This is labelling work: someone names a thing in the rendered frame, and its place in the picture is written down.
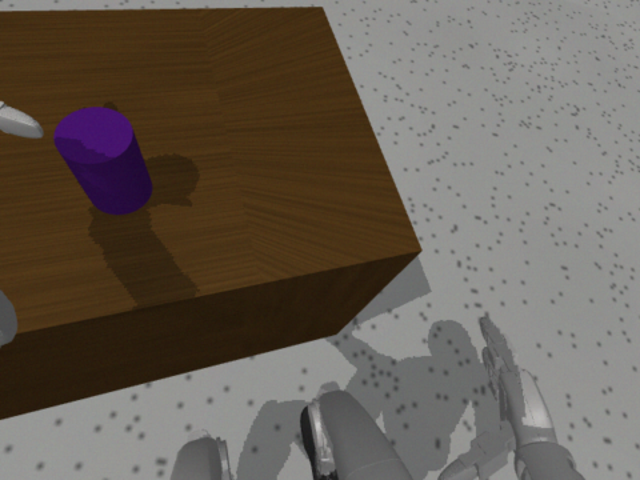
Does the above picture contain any left robot arm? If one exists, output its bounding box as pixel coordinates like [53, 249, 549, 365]
[0, 290, 18, 348]

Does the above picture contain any right robot arm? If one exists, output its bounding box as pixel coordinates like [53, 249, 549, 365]
[514, 442, 586, 480]

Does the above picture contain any left robot hand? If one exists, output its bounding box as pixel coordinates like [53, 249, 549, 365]
[0, 101, 44, 138]

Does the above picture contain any right robot foot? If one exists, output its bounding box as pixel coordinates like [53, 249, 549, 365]
[300, 406, 339, 480]

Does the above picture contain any can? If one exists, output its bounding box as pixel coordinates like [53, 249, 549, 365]
[54, 107, 152, 215]

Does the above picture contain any right robot hand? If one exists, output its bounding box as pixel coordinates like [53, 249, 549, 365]
[438, 316, 558, 480]

